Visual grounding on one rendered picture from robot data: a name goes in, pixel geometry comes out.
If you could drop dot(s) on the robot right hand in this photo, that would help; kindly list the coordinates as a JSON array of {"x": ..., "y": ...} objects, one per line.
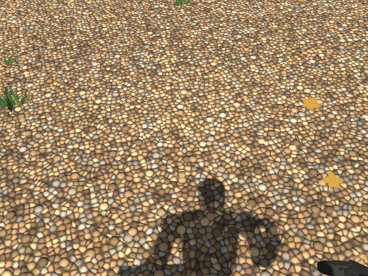
[{"x": 342, "y": 268}]

